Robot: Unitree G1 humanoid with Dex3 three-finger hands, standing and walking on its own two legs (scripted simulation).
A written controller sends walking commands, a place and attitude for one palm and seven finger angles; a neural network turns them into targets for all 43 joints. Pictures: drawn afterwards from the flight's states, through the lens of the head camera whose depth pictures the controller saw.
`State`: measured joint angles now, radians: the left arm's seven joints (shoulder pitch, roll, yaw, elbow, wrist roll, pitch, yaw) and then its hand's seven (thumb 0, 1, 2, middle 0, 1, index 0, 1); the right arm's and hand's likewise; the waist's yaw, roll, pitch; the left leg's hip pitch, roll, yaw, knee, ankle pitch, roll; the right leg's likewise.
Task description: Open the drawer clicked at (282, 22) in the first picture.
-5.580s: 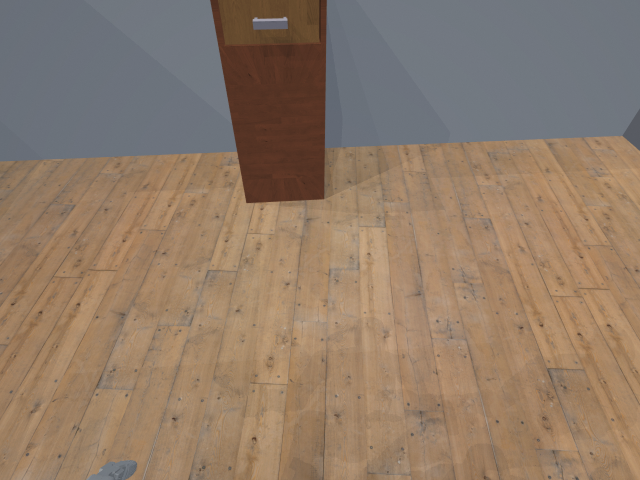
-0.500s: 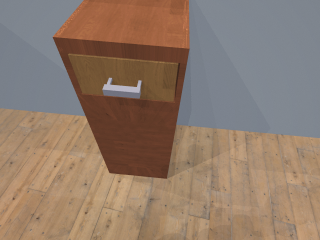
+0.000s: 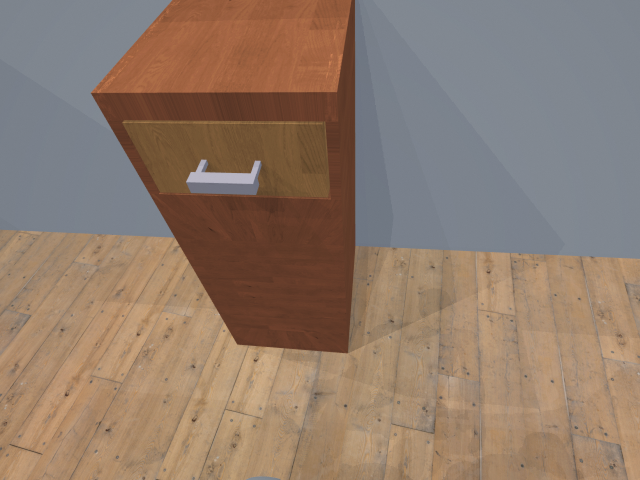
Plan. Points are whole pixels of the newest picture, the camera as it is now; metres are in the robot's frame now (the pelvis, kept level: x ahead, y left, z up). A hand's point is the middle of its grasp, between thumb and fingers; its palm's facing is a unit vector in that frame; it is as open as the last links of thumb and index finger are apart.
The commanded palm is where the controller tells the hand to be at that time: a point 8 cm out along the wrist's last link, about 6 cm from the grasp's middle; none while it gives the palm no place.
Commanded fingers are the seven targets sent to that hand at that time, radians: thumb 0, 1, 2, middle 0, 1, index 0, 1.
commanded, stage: come to a stop and stand still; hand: left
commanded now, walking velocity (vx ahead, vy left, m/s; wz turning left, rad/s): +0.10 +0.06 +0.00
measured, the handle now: (226, 174) +0.56 +0.21 +0.04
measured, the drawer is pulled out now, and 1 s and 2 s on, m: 0.00 0.00 0.00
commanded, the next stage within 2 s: look again from close up in 1.00 s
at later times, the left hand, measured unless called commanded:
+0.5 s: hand out of the picture -0.02 +0.23 -0.18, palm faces +0.01 -0.99 -0.16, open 7.4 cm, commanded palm none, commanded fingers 0.00 0.90 0.90 -0.20 -0.30 -0.20 -0.30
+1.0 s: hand out of the picture +0.05 +0.19 -0.18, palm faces +0.06 -0.98 -0.21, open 7.2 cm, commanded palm none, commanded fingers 0.00 0.90 0.90 -0.20 -0.30 -0.20 -0.30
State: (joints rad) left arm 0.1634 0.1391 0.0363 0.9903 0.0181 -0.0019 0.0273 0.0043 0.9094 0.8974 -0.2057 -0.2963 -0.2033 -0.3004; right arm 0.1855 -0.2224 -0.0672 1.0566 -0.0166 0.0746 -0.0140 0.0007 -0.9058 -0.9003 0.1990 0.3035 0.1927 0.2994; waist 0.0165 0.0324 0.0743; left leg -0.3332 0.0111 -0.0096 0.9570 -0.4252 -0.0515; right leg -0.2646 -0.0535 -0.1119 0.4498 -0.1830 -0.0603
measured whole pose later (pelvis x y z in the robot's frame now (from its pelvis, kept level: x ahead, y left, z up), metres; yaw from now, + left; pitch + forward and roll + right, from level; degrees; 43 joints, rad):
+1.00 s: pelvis +0.02 +0.01 +0.00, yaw +1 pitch +0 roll +0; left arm 0.21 0.16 0.02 1.13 0.00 -0.01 0.03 0.00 0.95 0.90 -0.20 -0.30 -0.20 -0.30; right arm 0.24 -0.15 -0.01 1.15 -0.02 -0.01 -0.06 0.01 -0.93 -0.90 0.20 0.30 0.19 0.30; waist 0.00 0.01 0.03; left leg -0.09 0.07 0.06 0.41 -0.31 -0.05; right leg -0.13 0.01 -0.12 0.42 -0.28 -0.04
